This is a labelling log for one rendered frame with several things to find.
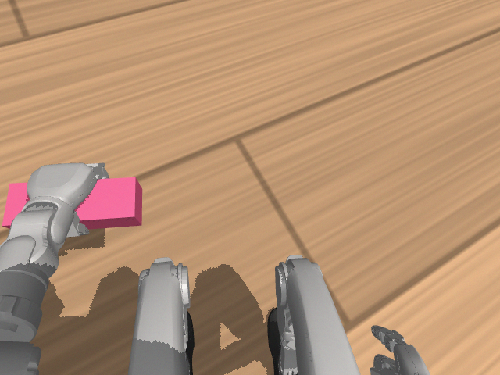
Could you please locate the left robot arm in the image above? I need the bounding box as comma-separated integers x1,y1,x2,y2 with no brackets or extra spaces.
0,196,74,375

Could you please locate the right robot hand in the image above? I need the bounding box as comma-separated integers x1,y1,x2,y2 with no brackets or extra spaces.
370,325,430,375

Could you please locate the left robot hand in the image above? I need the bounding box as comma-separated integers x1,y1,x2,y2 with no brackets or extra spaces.
27,163,109,237

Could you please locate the carton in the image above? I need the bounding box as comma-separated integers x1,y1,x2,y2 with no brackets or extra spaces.
2,177,142,230

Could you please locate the right robot foot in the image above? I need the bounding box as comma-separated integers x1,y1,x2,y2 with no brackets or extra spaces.
267,308,298,375

